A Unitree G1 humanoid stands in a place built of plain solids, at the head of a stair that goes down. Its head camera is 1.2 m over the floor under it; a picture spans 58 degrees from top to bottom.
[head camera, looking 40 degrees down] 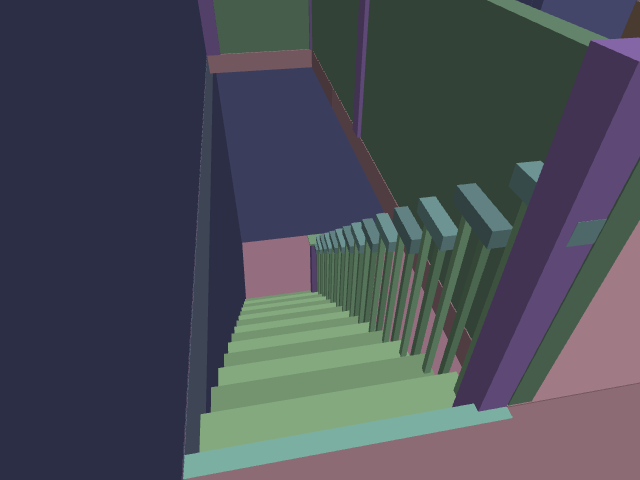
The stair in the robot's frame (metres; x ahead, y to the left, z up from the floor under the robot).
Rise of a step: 0.20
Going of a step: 0.23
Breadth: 0.93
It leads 10 degrees to the left of straight ahead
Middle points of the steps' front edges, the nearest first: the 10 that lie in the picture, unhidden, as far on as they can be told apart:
0.61 -0.09 0.00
0.83 -0.05 -0.20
1.06 -0.01 -0.41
1.28 0.03 -0.61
1.51 0.07 -0.81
1.74 0.12 -1.02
1.96 0.16 -1.22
2.19 0.20 -1.43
2.41 0.24 -1.63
2.64 0.28 -1.83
